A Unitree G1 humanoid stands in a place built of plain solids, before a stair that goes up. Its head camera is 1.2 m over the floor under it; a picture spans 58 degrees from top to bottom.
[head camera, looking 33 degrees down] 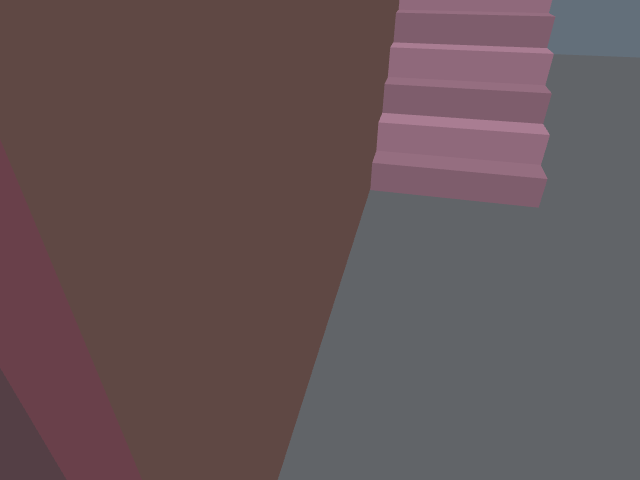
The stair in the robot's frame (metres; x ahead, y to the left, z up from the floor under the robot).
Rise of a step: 0.18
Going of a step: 0.20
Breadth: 0.98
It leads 13 degrees to the right of straight ahead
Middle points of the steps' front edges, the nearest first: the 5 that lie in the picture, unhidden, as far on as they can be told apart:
2.30 -0.78 0.18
2.50 -0.83 0.36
2.69 -0.88 0.54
2.89 -0.92 0.72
3.09 -0.97 0.91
